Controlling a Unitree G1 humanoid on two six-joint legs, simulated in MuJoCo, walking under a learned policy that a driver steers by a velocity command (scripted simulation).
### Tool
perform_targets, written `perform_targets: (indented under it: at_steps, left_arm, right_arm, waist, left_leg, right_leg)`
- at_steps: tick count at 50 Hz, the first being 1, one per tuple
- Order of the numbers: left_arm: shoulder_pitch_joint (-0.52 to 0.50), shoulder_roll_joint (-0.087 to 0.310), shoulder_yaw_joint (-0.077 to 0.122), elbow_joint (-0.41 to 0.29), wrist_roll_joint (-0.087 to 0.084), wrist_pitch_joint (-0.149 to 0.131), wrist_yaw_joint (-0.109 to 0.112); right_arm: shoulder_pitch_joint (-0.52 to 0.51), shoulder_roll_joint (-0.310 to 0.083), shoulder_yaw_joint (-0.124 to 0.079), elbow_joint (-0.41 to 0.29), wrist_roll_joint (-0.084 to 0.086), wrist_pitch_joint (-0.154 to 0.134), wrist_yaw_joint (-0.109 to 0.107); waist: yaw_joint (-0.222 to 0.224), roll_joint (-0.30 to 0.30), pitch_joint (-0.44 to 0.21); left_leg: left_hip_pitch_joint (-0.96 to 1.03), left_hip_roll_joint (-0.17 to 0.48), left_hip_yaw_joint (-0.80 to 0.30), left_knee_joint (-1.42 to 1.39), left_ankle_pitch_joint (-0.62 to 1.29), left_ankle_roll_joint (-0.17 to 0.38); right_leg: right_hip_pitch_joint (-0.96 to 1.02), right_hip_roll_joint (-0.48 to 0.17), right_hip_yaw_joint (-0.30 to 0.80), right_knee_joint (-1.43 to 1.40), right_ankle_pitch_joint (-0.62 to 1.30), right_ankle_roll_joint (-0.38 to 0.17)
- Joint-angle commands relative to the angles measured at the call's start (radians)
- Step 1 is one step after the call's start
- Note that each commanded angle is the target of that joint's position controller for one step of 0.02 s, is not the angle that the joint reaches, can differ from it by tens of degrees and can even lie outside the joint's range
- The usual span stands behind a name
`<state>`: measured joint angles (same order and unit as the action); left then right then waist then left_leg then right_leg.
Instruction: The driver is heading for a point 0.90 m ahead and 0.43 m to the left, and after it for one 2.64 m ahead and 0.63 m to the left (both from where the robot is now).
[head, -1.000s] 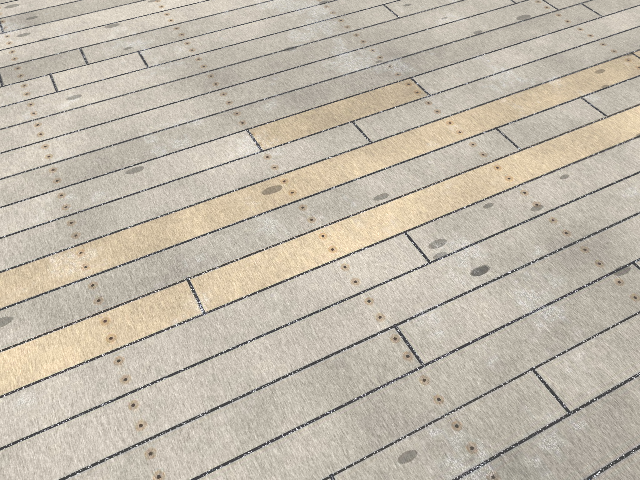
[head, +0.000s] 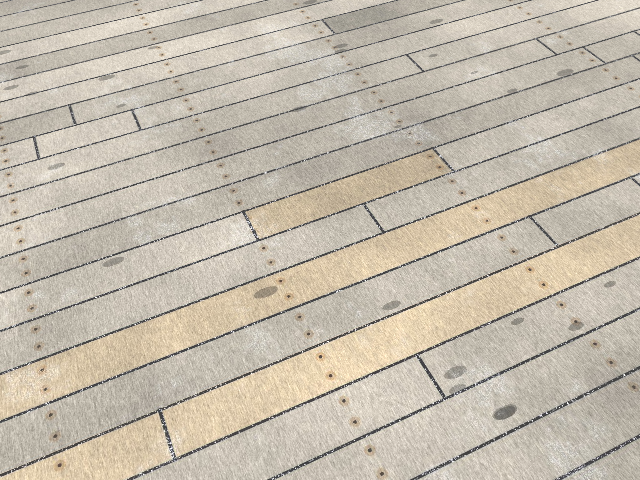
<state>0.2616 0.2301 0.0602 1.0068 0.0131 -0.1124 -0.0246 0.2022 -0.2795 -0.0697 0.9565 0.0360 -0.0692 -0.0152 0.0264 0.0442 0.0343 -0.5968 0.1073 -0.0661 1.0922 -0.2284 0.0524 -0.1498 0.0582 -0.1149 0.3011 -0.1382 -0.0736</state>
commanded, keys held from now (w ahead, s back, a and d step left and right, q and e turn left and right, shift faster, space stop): w+q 1.00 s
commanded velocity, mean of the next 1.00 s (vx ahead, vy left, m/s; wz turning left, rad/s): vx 0.50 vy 0.00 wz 0.53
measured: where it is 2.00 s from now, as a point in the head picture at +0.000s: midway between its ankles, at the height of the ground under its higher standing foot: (171, 324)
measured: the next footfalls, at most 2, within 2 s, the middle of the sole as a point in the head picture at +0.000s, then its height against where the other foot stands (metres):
left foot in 0.34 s outside the picture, level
right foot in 0.82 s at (334, 398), level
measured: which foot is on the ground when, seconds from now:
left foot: up 0.00-0.32, down 0.34-0.82, up 0.84-1.00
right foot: down 0.00-0.36, up 0.38-0.80, down 0.82-1.00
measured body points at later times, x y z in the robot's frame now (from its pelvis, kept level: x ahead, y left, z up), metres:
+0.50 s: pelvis +0.28 +0.07 -0.01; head +0.32 +0.09 +0.44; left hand +0.33 +0.37 -0.13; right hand +0.46 -0.17 -0.12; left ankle +0.31 +0.14 -0.74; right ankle +0.27 -0.12 -0.65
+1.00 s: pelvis +0.57 +0.09 +0.00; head +0.60 +0.10 +0.44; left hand +0.51 +0.38 -0.11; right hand +0.82 -0.08 -0.12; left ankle +0.47 +0.20 -0.66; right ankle +0.65 +0.02 -0.74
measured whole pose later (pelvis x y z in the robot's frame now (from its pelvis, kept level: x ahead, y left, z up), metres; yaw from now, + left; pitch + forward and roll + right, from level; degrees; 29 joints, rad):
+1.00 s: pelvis +0.57 +0.09 +0.00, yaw +34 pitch +1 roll -1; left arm 0.22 0.25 0.06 0.81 0.01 -0.11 -0.01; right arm 0.28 -0.31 -0.08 0.73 0.03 -0.03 -0.01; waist 0.02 0.05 0.02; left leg -0.53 0.04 -0.07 1.17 -0.33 0.02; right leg -0.25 0.02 -0.07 0.41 -0.17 -0.03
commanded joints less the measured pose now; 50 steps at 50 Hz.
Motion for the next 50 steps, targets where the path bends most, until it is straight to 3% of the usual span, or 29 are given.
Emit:
perform_targets:
  at_steps: [1, 6, 8, 11, 14, 16, 17, 18, 19, 20, 21, 22, 23, 25, 28, 29, 32, 35, 38, 40, 41, 42, 43, 44, 45, 46, 47, 49, 50]
  left_arm:
    - [-0.037, 0.137, 0.024, -0.052, 0.007, -0.018, 0.022]
    - [0.005, 0.148, 0.020, -0.051, -0.001, -0.011, 0.043]
    - [0.058, 0.157, 0.022, -0.037, -0.006, -0.001, 0.047]
    - [0.106, 0.165, 0.027, -0.027, -0.013, 0.027, 0.048]
    - [0.075, 0.207, 0.038, -0.050, -0.018, 0.052, 0.059]
    - [0.044, 0.231, 0.044, -0.073, -0.016, 0.069, 0.068]
    - [0.019, 0.233, 0.041, -0.090, -0.020, 0.067, 0.070]
    - [0.065, 0.124, 0.010, -0.138, 0.003, 0.038, 0.057]
    - [0.096, 0.096, -0.010, -0.163, -0.015, -0.015, 0.031]
    - [-0.048, 0.178, 0.015, -0.194, -0.059, -0.044, 0.016]
    - [-0.081, 0.170, 0.013, -0.210, -0.067, -0.053, 0.015]
    - [-0.091, 0.164, 0.019, -0.194, -0.039, -0.045, 0.028]
    - [-0.075, 0.169, 0.027, -0.191, -0.019, -0.035, 0.036]
    - [-0.037, 0.157, 0.031, -0.198, -0.007, -0.008, 0.035]
    - [-0.123, 0.132, 0.026, -0.237, 0.003, 0.009, 0.042]
    - [-0.163, 0.117, 0.021, -0.254, 0.001, 0.010, 0.043]
    - [-0.270, 0.102, 0.010, -0.286, -0.010, 0.002, 0.034]
    - [-0.320, 0.130, 0.014, -0.314, -0.023, -0.010, 0.020]
    - [-0.285, 0.174, 0.029, -0.317, -0.026, -0.026, 0.007]
    - [-0.136, 0.205, 0.048, -0.281, -0.020, -0.036, 0.011]
    - [0.000, 0.254, 0.062, -0.266, -0.001, -0.040, 0.018]
    - [0.103, 0.348, 0.084, -0.240, 0.014, -0.028, 0.019]
    - [0.103, 0.275, 0.071, -0.238, -0.011, -0.022, 0.012]
    - [0.050, 0.191, 0.048, -0.262, -0.016, -0.016, 0.014]
    - [-0.003, 0.167, 0.038, -0.269, -0.009, -0.008, 0.015]
    - [-0.039, 0.140, 0.028, -0.266, -0.004, -0.001, 0.015]
    - [-0.054, 0.135, 0.024, -0.260, 0.003, -0.002, 0.018]
    - [-0.047, 0.122, 0.024, -0.246, -0.004, -0.007, 0.018]
    - [-0.045, 0.152, 0.031, -0.239, -0.005, -0.012, 0.019]
  right_arm:
    - [0.032, -0.049, -0.018, -0.036, -0.007, 0.011, -0.001]
    - [-0.123, -0.023, -0.004, -0.096, -0.017, -0.003, 0.027]
    - [-0.186, -0.002, 0.007, -0.130, -0.017, -0.003, 0.041]
    - [-0.256, -0.002, 0.012, -0.184, -0.014, -0.002, 0.063]
    - [-0.232, -0.035, -0.002, -0.221, -0.010, 0.001, 0.085]
    - [-0.042, -0.110, -0.041, -0.192, -0.004, 0.007, 0.084]
    - [0.129, -0.174, -0.075, -0.156, -0.004, 0.011, 0.069]
    - [0.199, -0.288, -0.110, -0.169, -0.010, 0.025, 0.042]
    - [0.183, -0.274, -0.085, -0.175, -0.019, 0.018, 0.044]
    - [0.190, -0.185, -0.063, -0.175, -0.035, 0.013, 0.043]
    - [0.121, -0.146, -0.054, -0.175, -0.026, 0.001, 0.047]
    - [0.051, -0.103, -0.039, -0.192, -0.019, -0.005, 0.047]
    - [0.012, -0.093, -0.034, -0.206, -0.021, -0.009, 0.045]
    - [-0.016, -0.105, -0.036, -0.223, -0.026, -0.008, 0.036]
    - [0.030, -0.142, -0.046, -0.223, -0.020, -0.010, 0.015]
    - [0.044, -0.159, -0.050, -0.221, -0.021, -0.007, 0.010]
    - [0.083, -0.156, -0.050, -0.218, -0.016, 0.002, 0.002]
    - [0.124, -0.152, -0.049, -0.205, -0.010, 0.009, -0.001]
    - [0.121, -0.146, -0.049, -0.211, -0.013, 0.017, -0.008]
    - [0.101, -0.115, -0.038, -0.228, -0.019, 0.020, -0.009]
    - [0.109, -0.054, -0.015, -0.244, -0.029, 0.017, -0.003]
    - [0.251, 0.014, 0.004, -0.275, -0.006, 0.005, -0.001]
    - [0.267, -0.086, -0.008, -0.261, 0.012, 0.003, -0.003]
    - [0.169, -0.160, -0.027, -0.264, 0.008, 0.009, -0.005]
    - [0.105, -0.161, -0.031, -0.277, -0.006, 0.016, -0.007]
    - [0.063, -0.147, -0.033, -0.288, -0.020, 0.018, -0.006]
    - [0.072, -0.128, -0.035, -0.297, -0.014, 0.022, 0.001]
    - [0.078, -0.089, -0.031, -0.298, -0.007, 0.033, 0.007]
    - [0.075, -0.073, -0.028, -0.315, -0.003, 0.039, 0.009]
  waist:
    - [-0.034, -0.077, 0.019]
    - [0.015, -0.075, 0.054]
    - [0.040, -0.061, 0.070]
    - [0.057, -0.058, 0.083]
    - [0.004, -0.115, 0.023]
    - [-0.108, -0.152, -0.098]
    - [-0.201, -0.115, -0.180]
    - [-0.168, 0.148, -0.307]
    - [-0.115, 0.130, -0.452]
    - [-0.162, 0.042, -0.362]
    - [-0.118, -0.020, -0.198]
    - [-0.074, -0.088, -0.134]
    - [-0.041, -0.049, -0.077]
    - [0.001, -0.024, -0.074]
    - [-0.017, -0.018, -0.044]
    - [-0.028, 0.005, -0.041]
    - [-0.079, 0.037, -0.034]
    - [-0.097, 0.056, -0.035]
    - [-0.064, 0.084, -0.044]
    - [0.018, 0.089, -0.100]
    - [0.072, -0.003, -0.225]
    - [0.018, -0.327, -0.349]
    - [0.027, -0.330, -0.327]
    - [0.057, -0.207, -0.196]
    - [0.047, -0.138, -0.120]
    - [0.034, -0.112, -0.056]
    - [0.005, -0.158, -0.042]
    - [0.002, -0.149, -0.036]
    - [-0.012, -0.172, -0.033]
  left_leg:
    - [-0.109, 0.032, -0.083, -0.085, 0.146, -0.014]
    - [-0.084, 0.005, 0.020, -0.352, 0.362, -0.021]
    - [-0.109, -0.002, 0.047, -0.420, 0.362, -0.012]
    - [-0.174, -0.021, 0.091, -0.474, 0.265, 0.009]
    - [-0.048, -0.093, 0.175, -0.485, 0.120, 0.054]
    - [0.216, -0.168, 0.205, -0.492, 0.063, 0.106]
    - [0.497, -0.159, 0.131, -0.573, 0.118, 0.153]
    - [0.914, 0.115, -0.346, -0.590, 0.140, 0.321]
    - [1.058, 0.270, -0.795, -0.772, 0.040, 0.439]
    - [1.008, 0.213, -0.635, -0.791, 0.019, 0.357]
    - [0.834, 0.167, -0.460, -0.801, 0.082, 0.306]
    - [0.688, 0.110, -0.341, -0.819, 0.145, 0.254]
    - [0.546, 0.079, -0.275, -0.825, 0.291, 0.247]
    - [0.420, 0.049, -0.247, -0.872, 0.291, 0.255]
    - [0.347, 0.010, -0.175, -0.881, 0.350, 0.234]
    - [0.338, 0.001, -0.168, -0.879, 0.308, 0.221]
    - [0.324, -0.029, -0.163, -0.866, 0.172, 0.177]
    - [0.375, 0.003, -0.233, -0.817, 0.107, 0.162]
    - [0.446, 0.041, -0.327, -0.724, 0.094, 0.140]
    - [0.425, -0.009, -0.321, -0.587, 0.143, 0.099]
    - [0.325, -0.075, -0.244, -0.333, 0.064, 0.064]
    - [-0.021, -0.225, -0.102, 0.005, -0.328, -0.007]
    - [-0.187, -0.148, -0.115, 0.174, -0.367, -0.018]
    - [-0.225, -0.106, -0.114, 0.224, -0.271, -0.021]
    - [-0.199, -0.069, -0.079, 0.212, -0.192, -0.026]
    - [-0.167, -0.044, -0.076, 0.158, -0.139, -0.026]
    - [-0.123, -0.016, -0.077, 0.127, -0.101, -0.027]
    - [-0.089, -0.002, -0.049, 0.091, -0.071, -0.027]
    - [-0.100, 0.010, -0.045, 0.066, -0.054, -0.034]
  right_leg:
    - [0.009, -0.295, 0.179, -0.217, 0.069, -0.121]
    - [0.039, -0.264, 0.015, -0.235, 0.171, -0.078]
    - [0.120, -0.282, -0.016, -0.215, 0.220, -0.072]
    - [0.272, -0.321, -0.048, -0.139, 0.358, -0.068]
    - [0.325, -0.343, -0.087, 0.022, 0.800, -0.047]
    - [0.283, -0.326, -0.106, 0.301, 1.006, -0.021]
    - [0.118, -0.287, -0.117, 0.547, 0.842, 0.019]
    - [-0.328, -0.118, -0.120, 1.002, 0.167, 0.101]
    - [-0.548, 0.009, 0.147, 1.179, -0.437, 0.095]
    - [-0.640, -0.060, 0.227, 1.192, -0.386, 0.059]
    - [-0.667, -0.112, 0.208, 1.079, -0.298, 0.044]
    - [-0.604, -0.162, 0.195, 0.970, -0.241, 0.044]
    - [-0.523, -0.180, 0.189, 0.909, -0.210, 0.057]
    - [-0.438, -0.193, 0.185, 0.827, -0.173, 0.097]
    - [-0.451, -0.170, 0.156, 0.639, -0.045, 0.141]
    - [-0.444, -0.156, 0.157, 0.544, 0.023, 0.147]
    - [-0.377, -0.104, 0.153, 0.319, 0.190, 0.145]
    - [-0.346, -0.081, 0.177, 0.226, 0.215, 0.132]
    - [-0.292, -0.078, 0.200, 0.183, 0.109, 0.098]
    - [-0.093, -0.083, 0.179, 0.134, 0.075, 0.052]
    - [0.144, -0.222, 0.306, 0.148, 0.015, -0.005]
    - [0.482, -0.461, 0.758, 0.061, -0.166, -0.168]
    - [0.488, -0.505, 0.940, -0.002, -0.423, -0.191]
    - [0.375, -0.454, 0.781, -0.020, -0.439, -0.142]
    - [0.252, -0.408, 0.626, -0.025, -0.310, -0.105]
    - [0.147, -0.354, 0.509, -0.050, -0.185, -0.085]
    - [0.088, -0.338, 0.440, -0.068, -0.104, -0.082]
    - [0.053, -0.294, 0.321, -0.110, -0.013, -0.075]
    - [0.040, -0.319, 0.304, -0.129, 0.010, -0.097]
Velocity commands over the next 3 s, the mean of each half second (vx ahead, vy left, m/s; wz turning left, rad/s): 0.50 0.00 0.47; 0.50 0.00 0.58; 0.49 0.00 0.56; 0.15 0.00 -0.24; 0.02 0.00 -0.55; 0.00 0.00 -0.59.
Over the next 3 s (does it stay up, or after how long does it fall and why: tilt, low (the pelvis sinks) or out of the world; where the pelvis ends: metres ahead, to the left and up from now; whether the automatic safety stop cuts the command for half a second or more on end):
stays up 0.87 0.43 0.00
